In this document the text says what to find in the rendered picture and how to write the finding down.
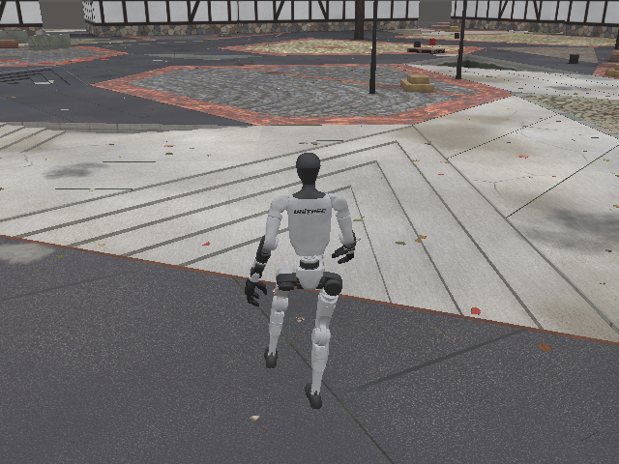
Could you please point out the robot right forearm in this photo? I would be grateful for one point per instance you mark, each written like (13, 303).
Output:
(348, 249)

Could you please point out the robot right hand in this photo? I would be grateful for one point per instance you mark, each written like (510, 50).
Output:
(340, 251)

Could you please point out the left robot shin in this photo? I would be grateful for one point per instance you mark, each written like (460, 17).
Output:
(275, 326)

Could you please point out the robot left forearm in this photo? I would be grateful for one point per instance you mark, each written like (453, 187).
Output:
(260, 262)

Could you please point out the right robot shin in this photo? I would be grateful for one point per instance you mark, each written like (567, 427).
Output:
(319, 357)

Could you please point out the robot shin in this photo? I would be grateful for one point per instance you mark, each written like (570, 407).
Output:
(319, 357)
(275, 326)

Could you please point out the robot left hand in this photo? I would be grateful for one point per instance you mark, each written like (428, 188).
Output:
(249, 291)

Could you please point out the robot left upper arm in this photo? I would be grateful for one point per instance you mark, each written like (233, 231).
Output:
(278, 205)

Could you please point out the robot right upper arm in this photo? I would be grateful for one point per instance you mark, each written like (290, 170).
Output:
(343, 216)

